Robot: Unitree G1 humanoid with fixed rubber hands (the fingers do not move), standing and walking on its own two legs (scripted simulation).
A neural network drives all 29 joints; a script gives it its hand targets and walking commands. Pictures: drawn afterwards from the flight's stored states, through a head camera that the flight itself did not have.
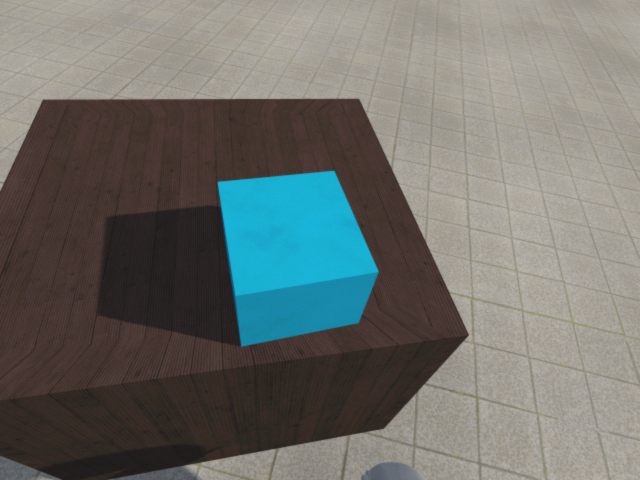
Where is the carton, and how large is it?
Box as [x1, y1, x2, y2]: [218, 171, 378, 346]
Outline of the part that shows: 334,171 218,182 225,243 241,346 358,322 378,271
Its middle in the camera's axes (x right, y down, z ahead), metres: -0.05 +0.02 +0.66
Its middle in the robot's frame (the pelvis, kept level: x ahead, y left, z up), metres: +0.48 +0.07 -0.06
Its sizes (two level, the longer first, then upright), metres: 0.228 0.207 0.158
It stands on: a pedestal, 0.65 m high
